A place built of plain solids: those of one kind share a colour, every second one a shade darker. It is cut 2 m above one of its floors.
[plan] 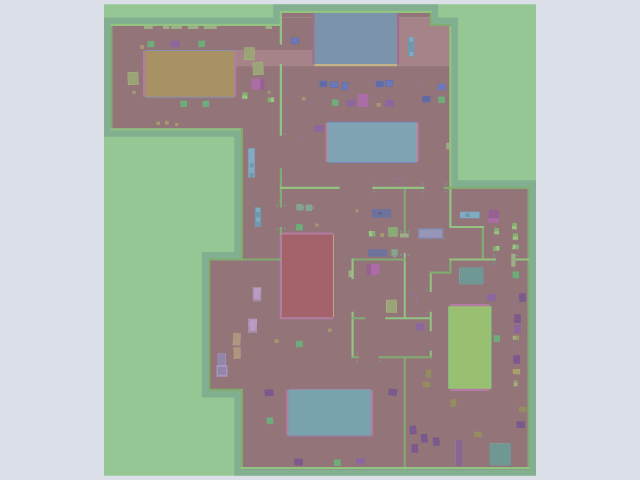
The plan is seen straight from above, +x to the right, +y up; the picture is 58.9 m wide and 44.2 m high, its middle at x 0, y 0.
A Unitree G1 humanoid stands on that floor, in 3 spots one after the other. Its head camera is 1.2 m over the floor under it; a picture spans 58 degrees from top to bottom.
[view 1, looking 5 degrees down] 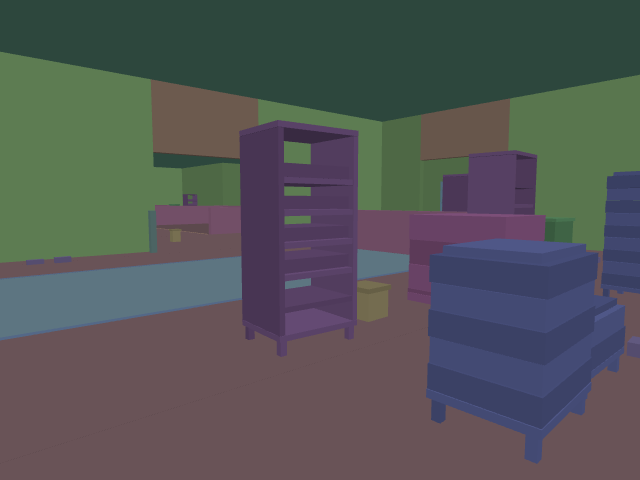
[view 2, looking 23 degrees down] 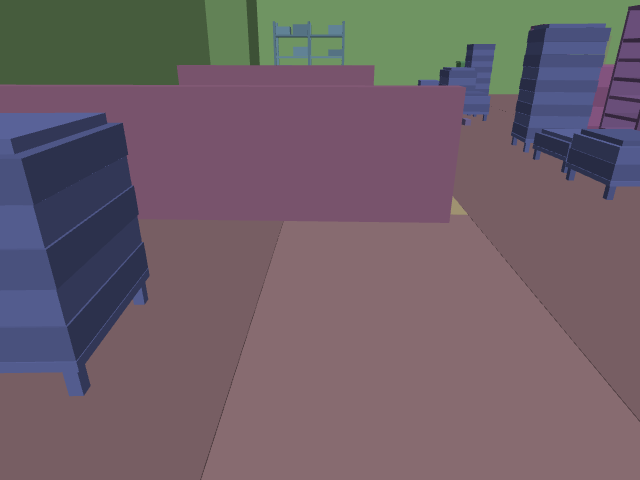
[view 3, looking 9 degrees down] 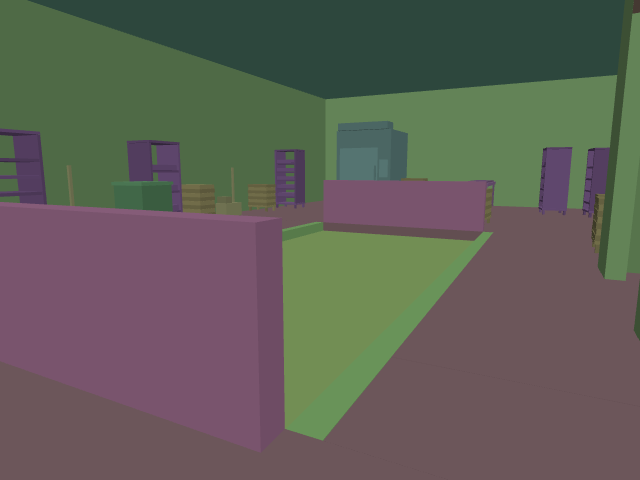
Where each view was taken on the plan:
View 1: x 8.70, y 15.50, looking -131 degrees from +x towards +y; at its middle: rack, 3.55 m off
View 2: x -3.90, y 17.10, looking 2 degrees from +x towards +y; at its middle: floor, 3.07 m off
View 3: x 11.00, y -4.50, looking -63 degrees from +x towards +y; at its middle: floor_oven_bed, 8.95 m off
